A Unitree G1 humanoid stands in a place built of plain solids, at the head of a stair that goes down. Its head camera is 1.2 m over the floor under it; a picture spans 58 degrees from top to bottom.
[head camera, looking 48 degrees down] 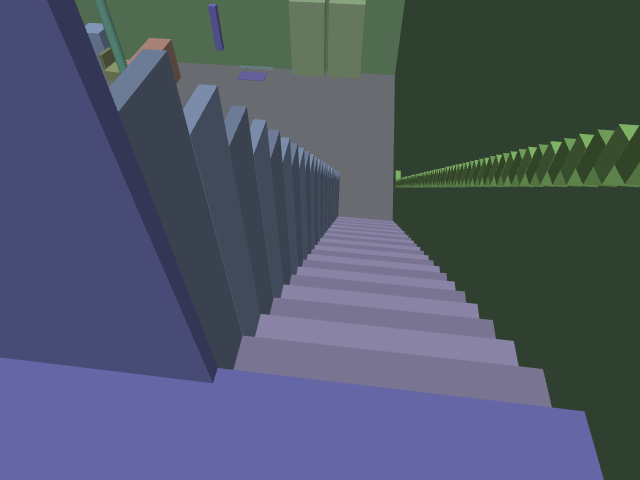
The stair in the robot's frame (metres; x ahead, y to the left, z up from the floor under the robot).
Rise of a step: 0.18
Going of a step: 0.21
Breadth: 1.04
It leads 7 degrees to the right of straight ahead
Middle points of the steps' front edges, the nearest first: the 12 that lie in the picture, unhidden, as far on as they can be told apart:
0.51 -0.21 0.00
0.72 -0.24 -0.18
0.93 -0.26 -0.36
1.13 -0.29 -0.54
1.34 -0.32 -0.72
1.55 -0.34 -0.90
1.76 -0.37 -1.08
1.96 -0.39 -1.26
2.17 -0.42 -1.45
2.38 -0.44 -1.63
2.59 -0.47 -1.81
2.79 -0.49 -1.99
